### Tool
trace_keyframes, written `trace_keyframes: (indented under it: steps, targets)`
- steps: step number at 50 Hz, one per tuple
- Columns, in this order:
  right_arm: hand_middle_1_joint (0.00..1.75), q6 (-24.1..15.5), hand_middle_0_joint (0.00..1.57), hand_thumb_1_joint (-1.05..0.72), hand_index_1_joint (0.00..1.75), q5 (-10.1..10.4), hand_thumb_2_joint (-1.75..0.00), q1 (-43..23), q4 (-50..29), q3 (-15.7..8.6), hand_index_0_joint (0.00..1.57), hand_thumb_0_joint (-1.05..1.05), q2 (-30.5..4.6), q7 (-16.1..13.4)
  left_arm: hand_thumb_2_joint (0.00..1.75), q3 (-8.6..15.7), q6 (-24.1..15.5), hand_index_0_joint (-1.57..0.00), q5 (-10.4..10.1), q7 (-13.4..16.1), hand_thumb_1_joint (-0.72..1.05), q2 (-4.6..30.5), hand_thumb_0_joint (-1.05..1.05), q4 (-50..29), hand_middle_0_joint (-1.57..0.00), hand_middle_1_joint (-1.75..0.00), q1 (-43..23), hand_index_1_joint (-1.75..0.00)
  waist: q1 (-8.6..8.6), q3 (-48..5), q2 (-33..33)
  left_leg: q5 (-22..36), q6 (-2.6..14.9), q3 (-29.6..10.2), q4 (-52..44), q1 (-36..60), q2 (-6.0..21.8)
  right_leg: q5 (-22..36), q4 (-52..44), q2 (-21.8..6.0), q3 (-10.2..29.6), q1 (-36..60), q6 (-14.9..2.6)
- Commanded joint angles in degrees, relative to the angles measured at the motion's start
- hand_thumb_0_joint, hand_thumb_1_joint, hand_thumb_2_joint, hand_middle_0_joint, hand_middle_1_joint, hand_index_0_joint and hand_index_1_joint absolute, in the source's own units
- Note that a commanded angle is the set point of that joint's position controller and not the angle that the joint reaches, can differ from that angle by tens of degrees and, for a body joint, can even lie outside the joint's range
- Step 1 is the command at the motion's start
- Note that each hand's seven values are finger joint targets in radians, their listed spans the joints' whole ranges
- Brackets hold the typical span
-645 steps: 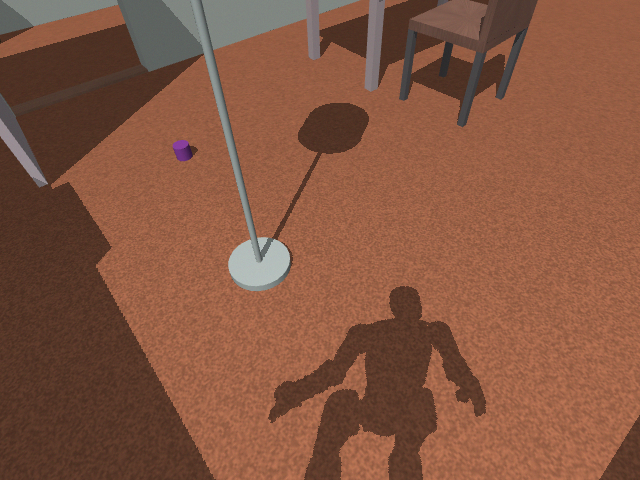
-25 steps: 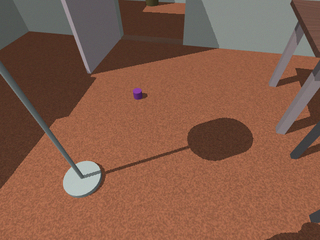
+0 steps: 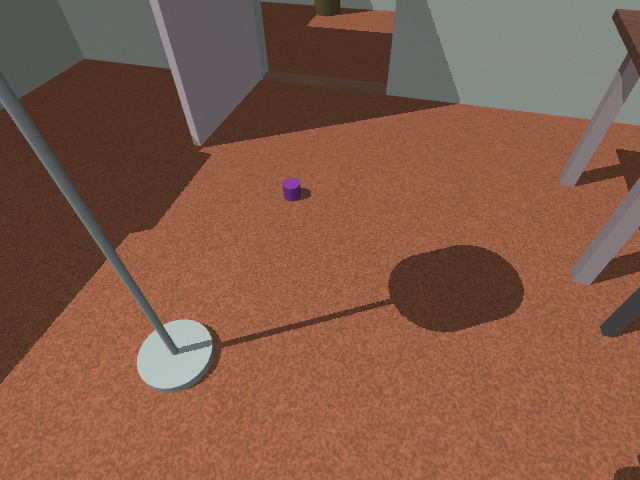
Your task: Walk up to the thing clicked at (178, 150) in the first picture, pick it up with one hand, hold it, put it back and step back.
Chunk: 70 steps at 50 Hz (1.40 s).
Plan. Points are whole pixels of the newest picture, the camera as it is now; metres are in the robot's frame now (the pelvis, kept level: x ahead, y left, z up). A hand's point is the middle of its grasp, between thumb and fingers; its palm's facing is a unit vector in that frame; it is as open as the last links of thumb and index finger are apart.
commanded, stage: walk up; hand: left
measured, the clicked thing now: (291, 189) +1.47 +0.20 -0.74
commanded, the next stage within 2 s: none
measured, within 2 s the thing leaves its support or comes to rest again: neither
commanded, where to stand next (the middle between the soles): +1.07 -0.03 m, yaw -2 degrees
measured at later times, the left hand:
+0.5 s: hand (143, 408) +0.26 +0.31 -0.14, palm faces -0.10 -0.94 -0.33, open 7.3 cm
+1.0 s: hand (194, 298) +0.47 +0.28 -0.15, palm faces -0.03 -0.94 -0.34, open 7.3 cm
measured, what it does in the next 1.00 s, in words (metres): walks ahead: left foot, then right foot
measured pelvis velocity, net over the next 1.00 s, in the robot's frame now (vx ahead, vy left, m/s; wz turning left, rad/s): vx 0.43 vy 0.01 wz -0.02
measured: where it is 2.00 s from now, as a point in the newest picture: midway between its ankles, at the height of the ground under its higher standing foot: (342, 309)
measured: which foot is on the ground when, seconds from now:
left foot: up 0.00-0.14, down 0.16-0.62, up 0.64-1.00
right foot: down 0.00-0.18, up 0.20-0.58, down 0.60-1.00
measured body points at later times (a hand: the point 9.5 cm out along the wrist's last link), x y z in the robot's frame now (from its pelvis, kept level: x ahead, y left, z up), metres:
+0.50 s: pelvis +0.18 +0.04 +0.00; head +0.19 +0.04 +0.44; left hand +0.26 +0.36 -0.12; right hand +0.20 -0.29 -0.11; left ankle +0.12 +0.16 -0.74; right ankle +0.31 -0.12 -0.71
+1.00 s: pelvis +0.43 +0.01 -0.01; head +0.44 +0.02 +0.43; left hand +0.47 +0.33 -0.13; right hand +0.51 -0.32 -0.11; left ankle +0.57 +0.13 -0.73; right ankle +0.35 -0.12 -0.74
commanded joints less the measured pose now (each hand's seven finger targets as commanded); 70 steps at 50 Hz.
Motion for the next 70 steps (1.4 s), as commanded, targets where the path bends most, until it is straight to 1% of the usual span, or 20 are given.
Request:
trace_keyframes:
  steps: [1,7,8,9,10,15,24,27,29,30,31,32,37,46,50,51,52,53,58,70]
  targets:
    - [0.30,-3.1,0.20,-0.90,0.30,0.1,-0.90,-7.0,-8.3,-4.0,0.20,0.00,-13.4,1.1,0.90,4.8,-1.0,-0.20,0.3,1.0,0.90,18.1,0.00,-5.3,-0.20,-0.30,0.4,-0.30,1.92,1.9,-5.9,-2.7,-0.94,-1.3,5.9,-18.4,5.0,-24.3,-16.7,-18.0,20.8,9.5,-10.42]
    - [0.30,-3.6,0.20,-0.90,0.30,-0.4,-0.90,7.2,-5.3,-6.3,0.20,0.00,-13.2,1.3,0.90,3.1,-0.2,-0.20,-0.2,-0.5,0.90,14.8,0.00,-9.4,-0.20,-0.30,-4.0,-0.30,-6.46,0.1,-1.0,11.5,-1.37,6.9,-9.8,18.2,0.6,-13.5,2.0,-7.8,2.4,-16.9,-5.33]
    - [0.30,-4.0,0.20,-0.90,0.30,-0.7,-0.90,14.1,-3.6,-7.7,0.20,0.00,-16.8,0.4,0.90,2.0,0.1,-0.20,0.0,-0.5,0.90,11.4,0.00,-9.5,-0.20,-0.30,-0.7,-0.30,-9.25,-4.4,10.6,1.5,0.65,1.8,-12.0,30.2,2.4,-13.1,19.4,-3.8,-0.8,-25.2,-3.97]
    - [0.30,-4.5,0.20,-0.90,0.30,-1.5,-0.90,18.7,-4.6,-8.8,0.20,0.00,-23.5,-0.4,0.90,0.9,-0.2,-0.20,-0.8,-0.2,0.90,7.3,0.00,-11.1,-0.20,-0.30,-0.5,-0.30,-10.96,-4.9,23.6,-22.8,6.11,-30.6,-25.8,31.0,19.1,-20.4,38.5,5.8,1.9,-38.0,-1.00]
    - [0.30,-4.6,0.20,-0.90,0.30,0.5,-0.90,11.5,-7.6,-8.6,0.20,0.00,-24.7,-0.2,0.90,2.0,0.1,-0.20,-0.6,0.5,0.90,13.7,0.00,-10.7,-0.20,-0.30,-1.8,-0.30,-8.73,-2.4,11.8,-30.5,11.26,-40.3,-31.8,19.9,24.9,-17.6,41.6,2.0,12.1,-34.2,-1.29]
    - [0.30,-5.4,0.20,-0.90,0.30,1.2,-0.90,1.9,-11.7,-5.2,0.20,0.00,-16.8,-0.5,0.90,2.4,0.0,-0.20,-1.8,-0.4,0.90,15.7,0.00,-5.5,-0.20,-0.30,6.6,-0.30,-1.67,4.6,8.1,-7.2,8.69,-11.4,-29.2,7.4,16.0,-1.9,34.1,-4.1,10.5,-26.1,2.02]
    - [0.30,-5.9,0.20,-0.90,0.30,1.3,-0.90,5.5,-13.5,-5.5,0.20,0.00,-18.0,-0.2,0.90,2.3,-0.2,-0.20,-1.1,-2.6,0.90,12.8,0.00,-11.3,-0.20,-0.30,-4.6,-0.30,-3.88,5.7,7.1,3.0,8.65,-0.8,-27.8,8.9,13.9,7.6,12.9,-5.1,2.7,-20.0,1.79]
    - [0.30,-5.2,0.20,-0.90,0.30,1.2,-0.90,5.3,-14.4,-5.3,0.20,0.00,-17.4,-0.6,0.90,2.5,-0.6,-0.20,-1.1,-2.1,0.90,12.0,0.00,-10.8,-0.20,-0.30,-2.7,-0.30,-2.12,2.5,6.0,18.9,7.63,1.8,-19.5,8.9,13.8,6.6,11.6,-2.4,-0.6,-12.5,0.58]
    - [0.30,-4.8,0.20,-0.90,0.30,1.2,-0.90,5.6,-15.2,-4.4,0.20,0.00,-15.6,-0.9,0.90,4.1,-1.1,-0.20,-1.2,-1.0,0.90,14.2,0.00,-8.4,-0.20,-0.30,7.9,-0.30,3.87,-4.0,-1.2,29.0,4.99,5.5,-0.1,4.5,10.0,3.8,8.1,0.0,-0.7,4.8,-0.98]
    - [0.30,-4.8,0.20,-0.90,0.30,1.5,-0.90,8.8,-15.5,-3.0,0.20,0.00,-11.9,-0.9,0.90,5.6,-1.6,-0.20,-0.8,-0.1,0.90,18.1,0.00,-7.4,-0.20,-0.30,14.8,-0.30,6.51,-8.4,-12.2,20.6,2.47,8.7,16.9,-4.4,5.0,-6.4,2.8,-5.8,9.1,14.9,-3.00]
    - [0.30,-4.7,0.20,-0.90,0.30,2.2,-0.90,10.1,-17.3,-1.9,0.20,0.00,-9.3,-0.9,0.90,6.3,-2.1,-0.20,-1.3,0.6,0.90,23.2,0.00,-8.7,-0.20,-0.30,16.3,-0.30,5.39,-9.4,-20.5,-4.8,0.43,6.4,28.4,-18.6,-2.8,-14.7,-7.6,-21.1,37.8,20.7,-8.64]
    - [0.30,-4.2,0.20,-0.90,0.30,1.5,-0.90,6.6,-16.2,-3.5,0.20,0.00,-15.1,-1.5,0.90,6.0,-1.9,-0.20,-2.4,0.6,0.90,23.6,0.00,-9.8,-0.20,-0.30,12.9,-0.30,5.50,-5.8,-12.1,-6.5,0.51,0.4,33.9,-19.5,0.7,-16.1,-9.8,-23.5,42.8,13.5,-13.19]
    - [0.30,-3.7,0.20,-0.90,0.30,1.6,-0.90,10.2,-12.3,-3.5,0.20,0.00,-14.3,0.1,0.90,3.6,-2.6,-0.20,-2.7,1.1,0.90,15.9,0.00,-12.7,-0.20,-0.30,4.7,-0.30,-0.52,1.4,-8.4,5.8,0.19,-0.9,23.8,-14.6,5.9,-2.4,-9.6,-13.7,16.6,-1.5,-9.61]
    - [0.30,-4.2,0.20,-0.90,0.30,0.6,-0.90,0.5,-15.8,-4.0,0.20,0.00,-11.7,2.2,0.90,3.6,-3.1,-0.20,-1.7,0.3,0.90,17.4,0.00,-15.5,-0.20,-0.30,5.5,-0.30,1.13,3.1,-6.2,16.5,-1.76,5.3,-2.0,-6.3,5.3,-5.3,-9.5,-12.1,7.3,-7.5,-9.00]
    - [0.30,-5.1,0.20,-0.90,0.30,0.5,-0.90,8.6,-13.5,-5.3,0.20,0.00,-14.5,1.3,0.90,2.2,-2.5,-0.20,-1.3,0.6,0.90,15.5,0.00,-15.9,-0.20,-0.30,6.5,-0.30,-4.08,-2.1,1.7,11.6,0.68,7.3,-5.3,12.3,1.5,7.6,7.9,-9.2,3.5,-12.4,-6.25]
    - [0.30,-5.6,0.20,-0.90,0.30,-0.3,-0.90,15.6,-12.1,-6.4,0.20,0.00,-17.6,0.5,0.90,1.0,-2.3,-0.20,-1.7,0.9,0.90,12.7,0.00,-15.9,-0.20,-0.30,8.3,-0.30,-7.66,-5.4,11.0,2.1,3.56,-0.4,-11.3,20.0,6.0,9.0,25.4,-5.0,-0.1,-17.6,-4.37]
    - [0.30,-5.9,0.20,-0.90,0.30,-0.7,-0.90,18.6,-13.4,-7.6,0.20,0.00,-23.0,-0.3,0.90,0.2,-2.1,-0.20,-2.6,1.0,0.90,8.2,0.00,-16.6,-0.20,-0.30,11.2,-0.30,-7.51,-8.0,22.1,-5.3,8.40,-29.9,-19.5,28.4,22.7,-13.4,40.6,4.0,0.7,-31.7,-0.35]
    - [0.30,-5.7,0.20,-0.90,0.30,1.6,-0.90,16.5,-14.6,-7.9,0.20,0.00,-23.9,-0.4,0.90,1.8,-1.6,-0.20,-2.6,2.1,0.90,15.5,0.00,-15.1,-0.20,-0.30,10.2,-0.30,-7.76,-8.7,11.1,-8.2,13.39,-38.3,-23.6,25.1,26.3,-15.5,45.0,2.6,8.5,-32.4,-1.16]
    - [0.30,-5.9,0.20,-0.90,0.30,2.3,-0.90,7.9,-16.5,-4.6,0.20,0.00,-16.1,-0.9,0.90,1.7,-1.3,-0.20,-2.7,1.3,0.90,14.4,0.00,-11.0,-0.20,-0.30,12.7,-0.30,-2.08,-0.3,8.6,17.8,9.31,-7.2,-21.5,9.6,17.0,-4.1,39.2,-3.4,9.9,-24.9,0.89]
    - [0.30,-5.2,0.20,-0.90,0.30,1.7,-0.90,6.2,-18.5,-4.9,0.20,0.00,-17.9,-0.3,0.90,2.6,-1.3,-0.20,-1.3,-1.3,0.90,12.2,0.00,-12.4,-0.20,-0.30,3.2,-0.30,-2.05,1.6,6.6,8.3,8.94,0.9,-18.7,3.1,14.6,5.9,11.8,-2.5,-0.5,-11.8,1.05]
